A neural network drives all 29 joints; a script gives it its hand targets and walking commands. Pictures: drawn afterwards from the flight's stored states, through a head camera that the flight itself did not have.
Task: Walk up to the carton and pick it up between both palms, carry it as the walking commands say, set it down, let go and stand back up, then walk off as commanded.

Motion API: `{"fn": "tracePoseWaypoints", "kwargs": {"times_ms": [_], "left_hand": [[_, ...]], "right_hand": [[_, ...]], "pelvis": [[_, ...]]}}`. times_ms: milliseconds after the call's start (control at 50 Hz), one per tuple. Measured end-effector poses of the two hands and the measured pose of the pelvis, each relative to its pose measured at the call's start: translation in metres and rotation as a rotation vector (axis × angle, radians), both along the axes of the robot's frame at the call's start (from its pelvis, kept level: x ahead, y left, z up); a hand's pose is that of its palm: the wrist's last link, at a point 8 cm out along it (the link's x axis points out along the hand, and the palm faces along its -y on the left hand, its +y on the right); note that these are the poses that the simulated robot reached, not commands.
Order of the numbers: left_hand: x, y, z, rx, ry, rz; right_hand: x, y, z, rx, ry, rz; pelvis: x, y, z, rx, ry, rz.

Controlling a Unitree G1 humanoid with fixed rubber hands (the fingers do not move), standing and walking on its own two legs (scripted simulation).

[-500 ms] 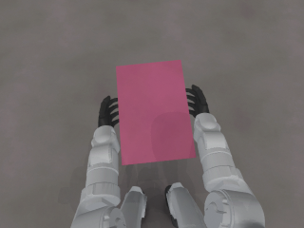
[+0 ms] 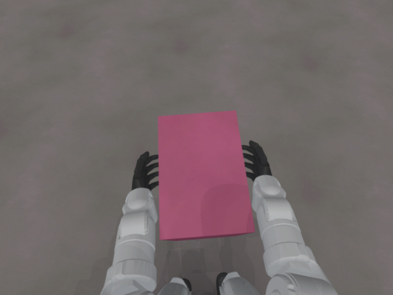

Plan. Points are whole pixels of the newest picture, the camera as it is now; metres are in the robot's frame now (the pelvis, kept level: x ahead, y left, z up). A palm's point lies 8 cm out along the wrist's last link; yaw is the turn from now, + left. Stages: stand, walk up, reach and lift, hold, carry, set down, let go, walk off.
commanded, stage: reach and lift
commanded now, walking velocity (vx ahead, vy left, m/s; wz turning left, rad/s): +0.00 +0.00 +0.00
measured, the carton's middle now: (201, 184) +0.37 +0.01 -0.11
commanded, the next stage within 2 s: none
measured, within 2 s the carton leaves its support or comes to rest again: neither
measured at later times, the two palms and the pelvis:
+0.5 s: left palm (132, 186) +0.32 +0.14 +0.02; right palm (271, 176) +0.34 -0.12 +0.02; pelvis +0.00 +0.00 +0.03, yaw +1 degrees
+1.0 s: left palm (117, 192) +0.30 +0.14 +0.08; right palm (278, 177) +0.31 -0.11 +0.08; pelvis +0.00 +0.00 +0.03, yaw +1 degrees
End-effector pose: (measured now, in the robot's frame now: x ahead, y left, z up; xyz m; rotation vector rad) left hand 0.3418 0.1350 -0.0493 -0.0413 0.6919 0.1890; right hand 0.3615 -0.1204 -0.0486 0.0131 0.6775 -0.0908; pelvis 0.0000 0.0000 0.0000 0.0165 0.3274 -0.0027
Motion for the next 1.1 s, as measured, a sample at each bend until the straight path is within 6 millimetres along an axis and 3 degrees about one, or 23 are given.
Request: {"fn": "tracePoseWaypoints", "kwargs": {"times_ms": [340, 660, 960, 1100], "left_hand": [[-0.013, 0.002, 0.049, 0.014, -0.003, -0.033], [-0.024, 0.002, 0.095, 0.019, -0.015, -0.036], [-0.043, 0.008, 0.125, 0.003, -0.013, -0.018], [-0.047, 0.005, 0.13, -0.003, -0.01, -0.03]], "right_hand": [[-0.02, 0.001, 0.048, -0.008, -0.003, -0.02], [-0.031, 0.002, 0.094, -0.035, -0.017, -0.004], [-0.046, 0.008, 0.127, -0.034, -0.015, 0.002], [-0.053, 0.004, 0.133, -0.024, -0.011, -0.021]], "pelvis": [[0.002, -0.001, 0.022, -0.001, -0.166, 0.016], [0.005, -0.002, 0.03, -0.005, -0.312, 0.025], [-0.001, 0.0, 0.032, -0.008, -0.429, 0.028], [-0.006, 0.002, 0.031, -0.011, -0.454, 0.021]]}}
